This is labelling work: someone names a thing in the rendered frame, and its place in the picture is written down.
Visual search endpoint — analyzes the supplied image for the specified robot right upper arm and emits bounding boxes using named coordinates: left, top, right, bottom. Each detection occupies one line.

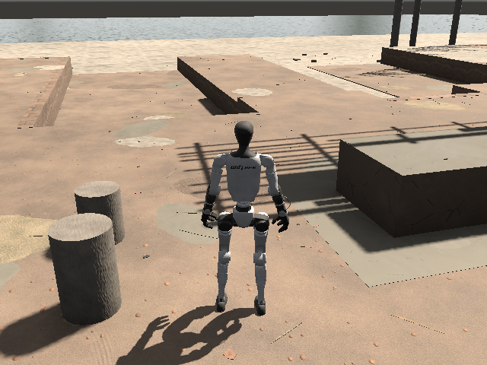
left=259, top=154, right=280, bottom=196

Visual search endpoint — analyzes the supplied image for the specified right robot hand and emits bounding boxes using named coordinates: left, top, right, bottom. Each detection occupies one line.
left=272, top=214, right=289, bottom=233

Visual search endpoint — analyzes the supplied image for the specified robot left forearm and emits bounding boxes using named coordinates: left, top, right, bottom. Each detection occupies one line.
left=202, top=184, right=217, bottom=214

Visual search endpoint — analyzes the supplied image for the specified robot shin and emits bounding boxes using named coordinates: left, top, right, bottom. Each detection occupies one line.
left=255, top=253, right=266, bottom=305
left=217, top=251, right=228, bottom=302

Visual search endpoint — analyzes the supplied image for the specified robot left shin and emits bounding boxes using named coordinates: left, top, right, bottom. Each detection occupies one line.
left=217, top=251, right=228, bottom=302

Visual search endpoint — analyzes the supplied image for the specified robot right shin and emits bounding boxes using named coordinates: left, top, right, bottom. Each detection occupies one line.
left=255, top=253, right=266, bottom=305

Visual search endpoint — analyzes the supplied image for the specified robot left upper arm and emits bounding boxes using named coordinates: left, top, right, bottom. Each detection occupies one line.
left=208, top=154, right=228, bottom=196

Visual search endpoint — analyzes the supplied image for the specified left robot hand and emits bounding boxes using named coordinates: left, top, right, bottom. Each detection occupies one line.
left=201, top=212, right=218, bottom=229

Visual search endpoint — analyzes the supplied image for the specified robot right forearm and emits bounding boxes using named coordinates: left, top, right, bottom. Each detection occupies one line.
left=272, top=184, right=288, bottom=217

